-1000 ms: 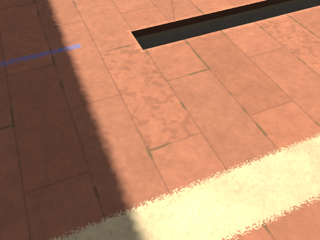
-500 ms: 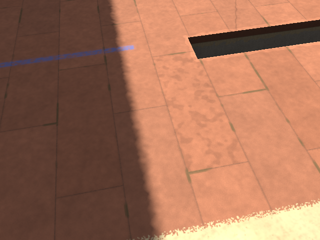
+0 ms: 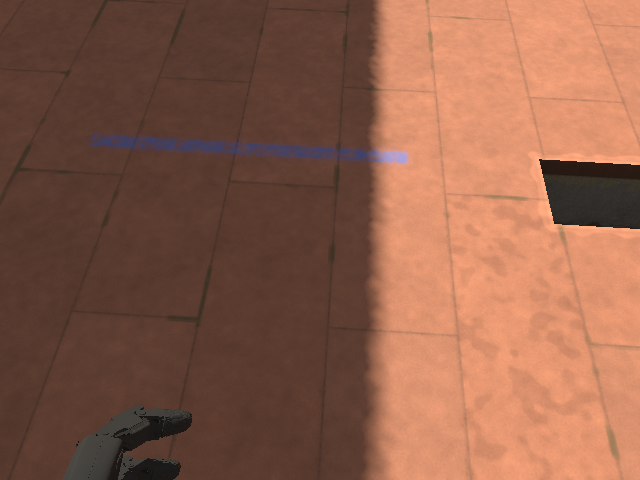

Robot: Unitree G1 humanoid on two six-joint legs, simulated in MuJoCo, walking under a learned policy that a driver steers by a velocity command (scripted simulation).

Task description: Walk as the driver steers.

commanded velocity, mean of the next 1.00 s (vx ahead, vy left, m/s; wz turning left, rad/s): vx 0.42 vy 0.00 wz -0.35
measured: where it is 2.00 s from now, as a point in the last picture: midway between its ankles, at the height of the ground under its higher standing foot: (500, 246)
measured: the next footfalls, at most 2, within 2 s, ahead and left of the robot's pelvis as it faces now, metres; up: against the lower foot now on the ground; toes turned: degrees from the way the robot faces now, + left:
right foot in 0.12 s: +0.36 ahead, -0.10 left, +0.00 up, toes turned +3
left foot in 0.56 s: +0.37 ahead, +0.10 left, +0.00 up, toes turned -6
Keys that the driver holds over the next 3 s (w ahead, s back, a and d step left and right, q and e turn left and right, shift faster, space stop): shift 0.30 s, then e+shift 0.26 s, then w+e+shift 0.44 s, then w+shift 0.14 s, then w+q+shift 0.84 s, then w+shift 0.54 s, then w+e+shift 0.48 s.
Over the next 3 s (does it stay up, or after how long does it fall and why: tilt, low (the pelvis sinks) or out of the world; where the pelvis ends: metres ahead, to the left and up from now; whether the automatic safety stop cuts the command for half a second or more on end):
stays up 1.91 -0.40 -0.03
